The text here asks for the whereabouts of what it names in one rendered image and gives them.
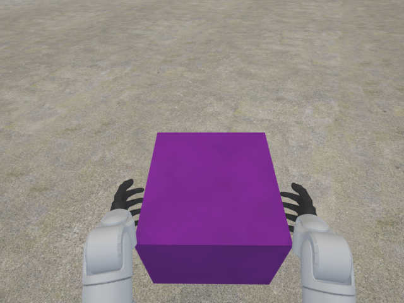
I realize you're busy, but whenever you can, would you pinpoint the robot right forearm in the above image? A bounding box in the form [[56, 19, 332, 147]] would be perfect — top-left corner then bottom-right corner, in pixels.
[[292, 214, 356, 303]]

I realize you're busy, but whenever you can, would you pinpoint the robot right hand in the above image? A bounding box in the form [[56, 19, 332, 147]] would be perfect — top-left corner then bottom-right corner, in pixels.
[[280, 183, 317, 232]]

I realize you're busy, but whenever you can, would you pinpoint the robot left hand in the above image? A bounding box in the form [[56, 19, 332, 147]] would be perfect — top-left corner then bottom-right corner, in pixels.
[[110, 179, 144, 226]]

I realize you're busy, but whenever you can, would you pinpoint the robot left forearm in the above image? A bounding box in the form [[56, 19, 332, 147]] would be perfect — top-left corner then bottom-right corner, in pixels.
[[82, 209, 137, 303]]

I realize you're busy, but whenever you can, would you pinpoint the carton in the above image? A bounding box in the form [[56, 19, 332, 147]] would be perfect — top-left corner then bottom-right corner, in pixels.
[[135, 133, 292, 285]]

